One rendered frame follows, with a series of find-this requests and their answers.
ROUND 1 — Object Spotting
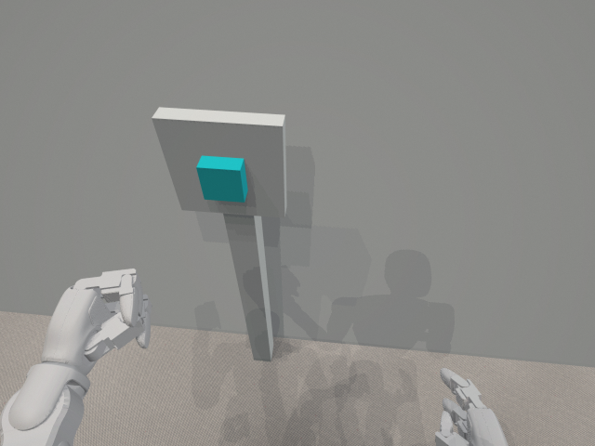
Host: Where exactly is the robot left forearm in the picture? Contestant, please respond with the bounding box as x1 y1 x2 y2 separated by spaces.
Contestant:
0 361 91 446

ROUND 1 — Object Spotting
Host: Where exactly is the panel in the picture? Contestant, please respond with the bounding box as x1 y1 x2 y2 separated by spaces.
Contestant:
152 107 287 361

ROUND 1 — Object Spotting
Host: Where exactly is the robot right hand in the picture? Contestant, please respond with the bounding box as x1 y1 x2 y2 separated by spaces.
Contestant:
435 368 509 446

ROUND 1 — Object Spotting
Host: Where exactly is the robot left hand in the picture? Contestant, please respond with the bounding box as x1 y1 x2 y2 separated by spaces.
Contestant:
41 269 152 375

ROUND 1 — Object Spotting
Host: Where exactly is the button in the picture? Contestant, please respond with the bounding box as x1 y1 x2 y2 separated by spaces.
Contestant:
196 156 248 203

